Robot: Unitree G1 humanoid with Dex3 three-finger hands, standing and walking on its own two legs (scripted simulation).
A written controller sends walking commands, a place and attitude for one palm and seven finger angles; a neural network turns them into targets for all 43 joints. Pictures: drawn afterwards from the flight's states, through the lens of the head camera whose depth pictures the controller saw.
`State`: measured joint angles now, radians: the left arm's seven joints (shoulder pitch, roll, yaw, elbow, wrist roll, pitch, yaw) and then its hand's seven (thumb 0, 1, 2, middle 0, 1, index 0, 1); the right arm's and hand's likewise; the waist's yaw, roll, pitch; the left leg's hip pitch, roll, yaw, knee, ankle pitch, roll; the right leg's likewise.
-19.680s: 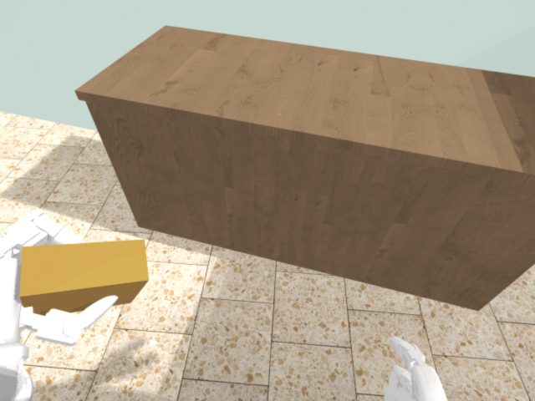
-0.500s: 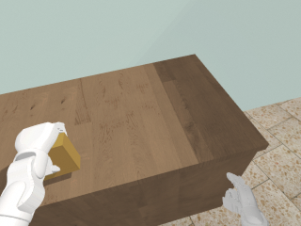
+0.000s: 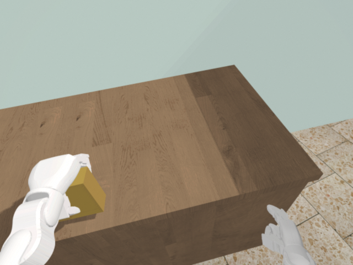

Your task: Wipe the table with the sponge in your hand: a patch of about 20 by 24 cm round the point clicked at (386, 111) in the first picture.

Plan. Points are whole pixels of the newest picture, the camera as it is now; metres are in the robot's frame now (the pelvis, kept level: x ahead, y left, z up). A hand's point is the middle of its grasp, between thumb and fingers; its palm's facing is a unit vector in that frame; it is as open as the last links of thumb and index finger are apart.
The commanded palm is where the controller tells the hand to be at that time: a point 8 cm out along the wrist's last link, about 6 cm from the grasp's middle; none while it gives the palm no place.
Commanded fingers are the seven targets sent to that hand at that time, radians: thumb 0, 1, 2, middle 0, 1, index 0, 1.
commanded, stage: move the sponge above the wiping area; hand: left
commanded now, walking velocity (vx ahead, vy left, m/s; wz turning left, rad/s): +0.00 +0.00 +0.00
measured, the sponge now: (74, 199) +0.21 +0.28 +0.04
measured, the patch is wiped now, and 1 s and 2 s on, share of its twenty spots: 0.00 0.00 0.00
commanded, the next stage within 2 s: none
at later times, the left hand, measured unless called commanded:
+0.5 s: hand (72, 188) +0.22 +0.27 +0.08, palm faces -0.11 -0.10 -0.99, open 9.2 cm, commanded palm +0.22 +0.30 +0.18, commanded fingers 0.00 0.10 1.30 -1.20 -1.60 -1.20 -1.60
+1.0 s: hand (74, 179) +0.24 +0.27 +0.09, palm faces -0.01 -0.06 -1.00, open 9.2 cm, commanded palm +0.21 +0.30 +0.18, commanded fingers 0.00 0.10 1.30 -1.20 -1.60 -1.20 -1.60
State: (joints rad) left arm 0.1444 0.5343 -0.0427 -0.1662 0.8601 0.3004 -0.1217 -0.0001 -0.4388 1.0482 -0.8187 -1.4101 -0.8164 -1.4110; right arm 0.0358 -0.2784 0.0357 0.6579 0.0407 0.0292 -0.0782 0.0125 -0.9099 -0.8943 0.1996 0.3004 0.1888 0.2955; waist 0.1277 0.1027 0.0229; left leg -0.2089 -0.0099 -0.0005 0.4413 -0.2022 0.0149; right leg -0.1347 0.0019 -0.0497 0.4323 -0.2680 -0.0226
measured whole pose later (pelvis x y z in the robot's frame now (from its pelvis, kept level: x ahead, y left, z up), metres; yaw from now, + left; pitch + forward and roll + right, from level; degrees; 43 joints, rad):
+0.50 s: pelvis -0.01 +0.00 +0.00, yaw +0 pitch -3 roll +0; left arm 0.12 0.56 -0.04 -0.14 0.88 0.20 -0.11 0.00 -0.44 1.05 -0.82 -1.41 -0.82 -1.41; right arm 0.05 -0.27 0.04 0.66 0.03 0.00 -0.10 0.01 -0.91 -0.89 0.20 0.30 0.20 0.30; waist 0.12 0.09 0.03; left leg -0.20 0.00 0.00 0.44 -0.19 0.01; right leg -0.12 0.01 -0.05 0.42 -0.25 -0.03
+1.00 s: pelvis +0.00 +0.00 +0.00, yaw -1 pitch -3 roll +0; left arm 0.12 0.56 -0.03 -0.17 0.89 0.13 -0.03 0.00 -0.44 1.04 -0.83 -1.41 -0.83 -1.41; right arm 0.06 -0.25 0.04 0.66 0.02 -0.01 -0.10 0.01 -0.91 -0.89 0.20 0.30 0.20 0.30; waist 0.14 0.08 0.03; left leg -0.19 0.00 0.00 0.44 -0.20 0.01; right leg -0.12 0.02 -0.04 0.41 -0.25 -0.03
